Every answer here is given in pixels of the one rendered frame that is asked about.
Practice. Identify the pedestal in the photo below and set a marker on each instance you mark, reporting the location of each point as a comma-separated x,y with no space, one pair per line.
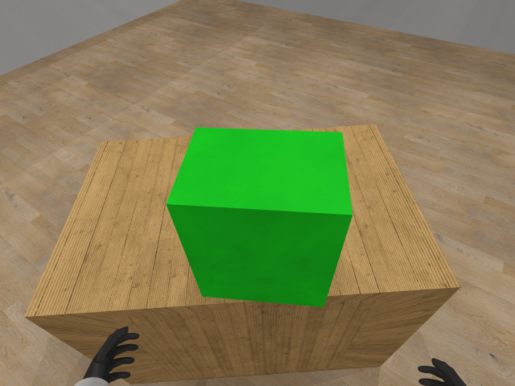
119,262

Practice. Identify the left robot hand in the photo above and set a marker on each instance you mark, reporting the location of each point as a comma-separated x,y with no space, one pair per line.
104,362

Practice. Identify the right robot hand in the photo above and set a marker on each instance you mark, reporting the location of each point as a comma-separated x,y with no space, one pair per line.
442,371

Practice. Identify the carton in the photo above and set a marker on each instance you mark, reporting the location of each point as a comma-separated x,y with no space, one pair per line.
263,214

